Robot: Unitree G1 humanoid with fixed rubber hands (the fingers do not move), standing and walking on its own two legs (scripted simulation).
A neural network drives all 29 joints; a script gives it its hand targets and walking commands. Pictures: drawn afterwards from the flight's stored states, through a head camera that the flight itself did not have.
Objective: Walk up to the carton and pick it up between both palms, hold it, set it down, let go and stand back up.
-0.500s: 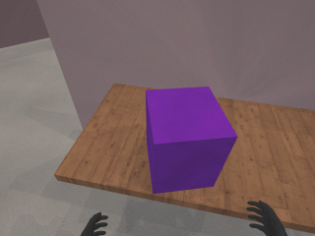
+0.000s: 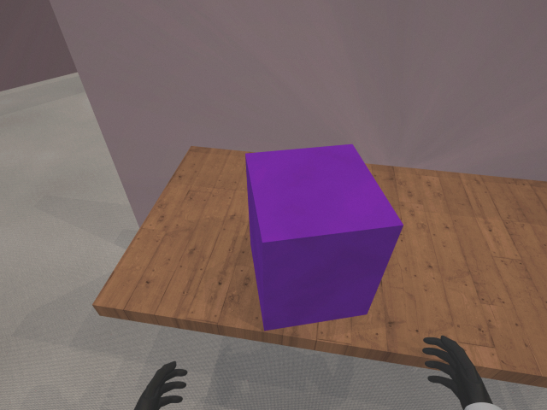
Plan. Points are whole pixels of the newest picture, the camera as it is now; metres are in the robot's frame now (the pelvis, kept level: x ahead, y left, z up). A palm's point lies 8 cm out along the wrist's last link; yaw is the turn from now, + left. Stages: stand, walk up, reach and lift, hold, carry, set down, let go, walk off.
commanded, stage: let go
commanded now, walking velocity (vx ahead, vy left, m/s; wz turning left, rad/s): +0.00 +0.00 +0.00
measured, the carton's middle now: (308, 237) +0.43 -0.03 +0.02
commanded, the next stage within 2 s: stand in 0.16 s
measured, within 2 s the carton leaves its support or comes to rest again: neither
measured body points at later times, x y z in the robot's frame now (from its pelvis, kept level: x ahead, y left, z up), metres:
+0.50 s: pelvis -0.03 -0.01 -0.01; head -0.04 +0.00 +0.44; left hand +0.07 +0.25 -0.12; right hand +0.08 -0.27 -0.11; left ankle -0.03 +0.11 -0.74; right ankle +0.00 -0.12 -0.74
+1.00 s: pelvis -0.06 +0.01 -0.01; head -0.07 +0.01 +0.44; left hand +0.00 +0.26 -0.15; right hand -0.01 -0.26 -0.13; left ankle -0.03 +0.11 -0.74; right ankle +0.00 -0.12 -0.74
